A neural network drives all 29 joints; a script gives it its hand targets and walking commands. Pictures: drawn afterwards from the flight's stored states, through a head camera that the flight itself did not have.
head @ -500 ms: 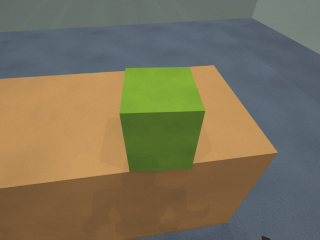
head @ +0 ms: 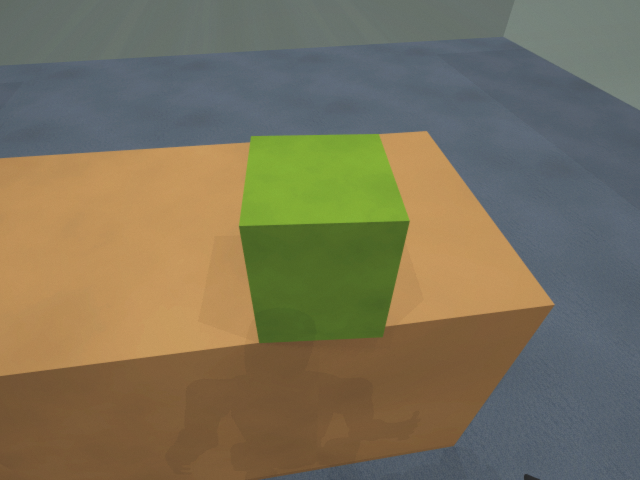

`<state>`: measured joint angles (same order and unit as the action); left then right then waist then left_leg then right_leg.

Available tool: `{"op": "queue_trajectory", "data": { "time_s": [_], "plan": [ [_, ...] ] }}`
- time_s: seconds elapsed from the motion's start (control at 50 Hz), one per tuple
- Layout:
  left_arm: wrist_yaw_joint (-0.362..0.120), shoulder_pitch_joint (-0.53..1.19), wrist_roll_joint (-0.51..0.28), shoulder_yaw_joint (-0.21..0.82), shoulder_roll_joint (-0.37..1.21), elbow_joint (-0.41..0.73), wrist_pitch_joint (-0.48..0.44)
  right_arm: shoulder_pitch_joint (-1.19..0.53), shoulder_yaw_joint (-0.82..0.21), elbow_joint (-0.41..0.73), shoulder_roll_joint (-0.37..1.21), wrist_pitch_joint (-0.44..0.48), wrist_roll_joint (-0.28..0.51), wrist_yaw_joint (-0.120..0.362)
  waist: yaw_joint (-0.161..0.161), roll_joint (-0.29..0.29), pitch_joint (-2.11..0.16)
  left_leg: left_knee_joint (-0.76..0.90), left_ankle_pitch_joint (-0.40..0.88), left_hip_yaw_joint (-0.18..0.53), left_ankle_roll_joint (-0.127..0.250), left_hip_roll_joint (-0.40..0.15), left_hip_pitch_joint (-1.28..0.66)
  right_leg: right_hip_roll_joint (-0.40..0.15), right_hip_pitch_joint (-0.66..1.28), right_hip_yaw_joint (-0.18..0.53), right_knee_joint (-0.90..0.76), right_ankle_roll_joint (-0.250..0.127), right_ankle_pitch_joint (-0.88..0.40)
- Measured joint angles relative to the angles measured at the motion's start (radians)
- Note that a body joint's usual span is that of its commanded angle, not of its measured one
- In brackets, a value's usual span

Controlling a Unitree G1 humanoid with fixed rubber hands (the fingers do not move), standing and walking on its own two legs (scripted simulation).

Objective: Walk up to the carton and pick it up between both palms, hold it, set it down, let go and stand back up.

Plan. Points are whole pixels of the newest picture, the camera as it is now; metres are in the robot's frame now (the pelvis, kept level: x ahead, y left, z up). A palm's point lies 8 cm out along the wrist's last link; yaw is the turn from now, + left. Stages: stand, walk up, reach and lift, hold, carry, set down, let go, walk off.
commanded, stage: stand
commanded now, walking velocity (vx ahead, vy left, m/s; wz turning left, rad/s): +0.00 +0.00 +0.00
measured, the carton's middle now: (318, 239) +0.45 +0.03 +0.06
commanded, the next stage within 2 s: none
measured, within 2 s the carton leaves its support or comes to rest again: neither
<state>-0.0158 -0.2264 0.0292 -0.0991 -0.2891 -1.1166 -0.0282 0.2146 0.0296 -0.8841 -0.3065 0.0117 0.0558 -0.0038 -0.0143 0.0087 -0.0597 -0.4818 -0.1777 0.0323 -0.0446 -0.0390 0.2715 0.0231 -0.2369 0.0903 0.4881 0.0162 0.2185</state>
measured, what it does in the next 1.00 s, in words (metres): stands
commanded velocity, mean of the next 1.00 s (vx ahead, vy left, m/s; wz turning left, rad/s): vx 0.00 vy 0.00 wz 0.00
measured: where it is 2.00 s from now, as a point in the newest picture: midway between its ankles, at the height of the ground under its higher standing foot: outside the picture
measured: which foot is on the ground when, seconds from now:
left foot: down 0.00-1.00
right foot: down 0.00-1.00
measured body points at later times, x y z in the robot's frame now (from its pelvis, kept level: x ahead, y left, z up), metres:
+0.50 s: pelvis +0.00 +0.00 +0.00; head -0.02 +0.00 +0.45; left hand +0.03 +0.29 -0.14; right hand +0.11 -0.28 -0.12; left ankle +0.05 +0.14 -0.74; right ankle +0.03 -0.13 -0.74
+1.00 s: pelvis +0.00 +0.00 +0.00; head -0.01 +0.00 +0.45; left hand +0.03 +0.29 -0.14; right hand +0.11 -0.28 -0.12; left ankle +0.05 +0.14 -0.74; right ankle +0.03 -0.13 -0.74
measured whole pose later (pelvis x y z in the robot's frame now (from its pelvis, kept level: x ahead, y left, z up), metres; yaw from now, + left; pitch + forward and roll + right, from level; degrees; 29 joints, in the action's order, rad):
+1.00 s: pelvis +0.00 +0.00 +0.00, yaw +0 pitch -2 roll +0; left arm -0.02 -0.23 0.03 -0.10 -0.29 -1.12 -0.02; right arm 0.21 0.03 -0.89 -0.31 0.01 0.06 0.00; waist -0.01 0.02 -0.01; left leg -0.48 -0.18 0.03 -0.04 -0.04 0.27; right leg 0.02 -0.24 0.09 0.49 0.02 0.22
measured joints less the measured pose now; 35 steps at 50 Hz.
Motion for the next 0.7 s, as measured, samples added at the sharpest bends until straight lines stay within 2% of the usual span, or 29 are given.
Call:
{"op": "queue_trajectory", "data": {
  "time_s": [0.7],
  "plan": [
    [0.0,0.0,0.0,0.0,0.0,-0.001,0.007,0.0,0.0,-0.001,-0.003,-0.004,0.0,0.0,0.0,0.008,0.043,0.0,-0.003,0.0,0.0,0.0,0.0,0.0,0.0,0.0,0.0,0.0,0.003]
  ]
}}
